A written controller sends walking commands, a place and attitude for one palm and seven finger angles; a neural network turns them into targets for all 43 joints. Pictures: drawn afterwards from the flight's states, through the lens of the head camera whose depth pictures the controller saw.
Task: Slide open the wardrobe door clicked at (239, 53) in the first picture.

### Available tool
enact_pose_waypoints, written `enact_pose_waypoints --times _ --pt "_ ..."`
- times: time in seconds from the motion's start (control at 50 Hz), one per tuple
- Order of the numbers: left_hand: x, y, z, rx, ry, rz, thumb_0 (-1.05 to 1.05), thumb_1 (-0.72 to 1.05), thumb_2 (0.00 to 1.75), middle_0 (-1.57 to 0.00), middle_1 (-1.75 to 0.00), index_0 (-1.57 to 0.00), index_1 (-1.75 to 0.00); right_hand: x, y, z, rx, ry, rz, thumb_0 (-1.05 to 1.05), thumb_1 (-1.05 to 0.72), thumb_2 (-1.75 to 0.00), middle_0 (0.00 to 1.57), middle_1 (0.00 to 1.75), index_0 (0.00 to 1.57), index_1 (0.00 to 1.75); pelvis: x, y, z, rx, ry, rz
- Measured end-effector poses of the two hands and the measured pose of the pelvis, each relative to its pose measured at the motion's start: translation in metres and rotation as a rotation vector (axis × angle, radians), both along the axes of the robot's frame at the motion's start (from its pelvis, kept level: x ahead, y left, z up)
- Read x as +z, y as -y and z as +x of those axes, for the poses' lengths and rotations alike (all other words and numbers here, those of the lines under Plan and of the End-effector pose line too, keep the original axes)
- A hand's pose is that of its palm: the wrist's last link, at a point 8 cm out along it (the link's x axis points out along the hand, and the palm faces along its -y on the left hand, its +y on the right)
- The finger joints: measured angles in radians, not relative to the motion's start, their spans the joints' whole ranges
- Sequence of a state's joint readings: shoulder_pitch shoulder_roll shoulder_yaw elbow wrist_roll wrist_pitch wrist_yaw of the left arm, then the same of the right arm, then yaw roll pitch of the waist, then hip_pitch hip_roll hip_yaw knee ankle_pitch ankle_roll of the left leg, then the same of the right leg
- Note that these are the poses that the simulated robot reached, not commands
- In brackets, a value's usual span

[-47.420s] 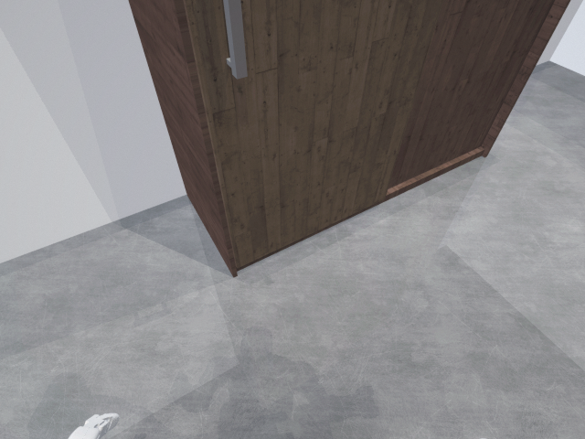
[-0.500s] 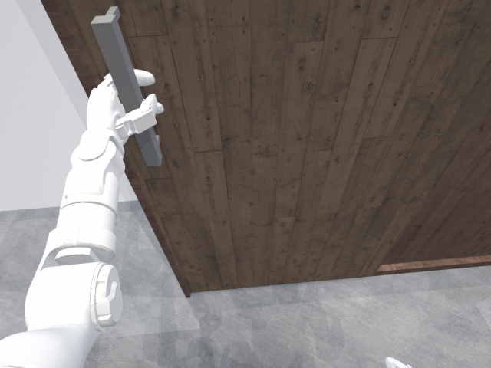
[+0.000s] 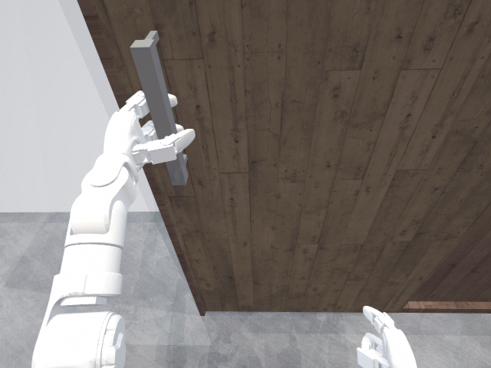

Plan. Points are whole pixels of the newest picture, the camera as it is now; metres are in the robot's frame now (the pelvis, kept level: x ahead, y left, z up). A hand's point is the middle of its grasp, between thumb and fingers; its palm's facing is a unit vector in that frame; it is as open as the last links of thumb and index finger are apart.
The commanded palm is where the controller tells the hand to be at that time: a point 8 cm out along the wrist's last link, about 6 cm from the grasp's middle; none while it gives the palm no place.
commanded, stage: move the hooked fingers beside the handle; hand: left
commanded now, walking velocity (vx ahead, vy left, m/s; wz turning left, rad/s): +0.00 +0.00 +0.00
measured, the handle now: (168, 116) +0.46 +0.16 +0.21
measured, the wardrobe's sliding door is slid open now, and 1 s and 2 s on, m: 0.00 0.00 0.00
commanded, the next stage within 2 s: none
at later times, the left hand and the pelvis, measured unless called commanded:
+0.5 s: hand (132, 152) +0.36 +0.19 +0.21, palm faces +0.05 -1.00 -0.03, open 13.9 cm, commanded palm +0.36 +0.24 +0.21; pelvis -0.04 +0.01 +0.00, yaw +3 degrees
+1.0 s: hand (127, 134) +0.40 +0.21 +0.21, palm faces +0.05 -1.00 +0.00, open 14.0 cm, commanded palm +0.37 +0.26 +0.21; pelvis -0.07 +0.01 +0.00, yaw +0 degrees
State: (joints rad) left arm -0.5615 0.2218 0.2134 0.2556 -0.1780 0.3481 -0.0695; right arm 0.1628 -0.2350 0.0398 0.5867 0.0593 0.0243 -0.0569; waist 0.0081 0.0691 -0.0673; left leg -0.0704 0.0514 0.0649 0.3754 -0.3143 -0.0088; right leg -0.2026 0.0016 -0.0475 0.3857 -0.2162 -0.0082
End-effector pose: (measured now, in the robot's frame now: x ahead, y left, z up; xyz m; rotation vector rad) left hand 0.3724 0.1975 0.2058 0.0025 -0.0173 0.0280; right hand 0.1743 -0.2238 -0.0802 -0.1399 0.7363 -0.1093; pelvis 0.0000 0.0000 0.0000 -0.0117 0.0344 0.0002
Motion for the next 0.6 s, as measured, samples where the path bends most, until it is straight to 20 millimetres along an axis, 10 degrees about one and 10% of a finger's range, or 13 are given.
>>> enact_pose_waypoints --times 0.28,0.6 --pt "0.003 -0.030 -0.011 0.066 -0.008 0.012 0.00 -0.34 0.36 -0.31 -1.19 -0.31 -1.20 -0.011 0.004 -0.025 -0.003 -0.063 -0.022 0.01 -0.90 -0.90 0.20 0.30 0.20 0.30 -0.001 0.001 -0.010 0.014 0.010 0.000" --pt "0.008 -0.039 -0.023 0.016 -0.031 0.000 -0.01 -0.50 0.30 -0.30 -1.20 -0.30 -1.20 -0.017 0.005 -0.095 -0.027 -0.094 -0.086 0.01 -0.90 -0.90 0.20 0.29 0.20 0.30 -0.003 -0.010 -0.058 0.041 0.033 0.007"
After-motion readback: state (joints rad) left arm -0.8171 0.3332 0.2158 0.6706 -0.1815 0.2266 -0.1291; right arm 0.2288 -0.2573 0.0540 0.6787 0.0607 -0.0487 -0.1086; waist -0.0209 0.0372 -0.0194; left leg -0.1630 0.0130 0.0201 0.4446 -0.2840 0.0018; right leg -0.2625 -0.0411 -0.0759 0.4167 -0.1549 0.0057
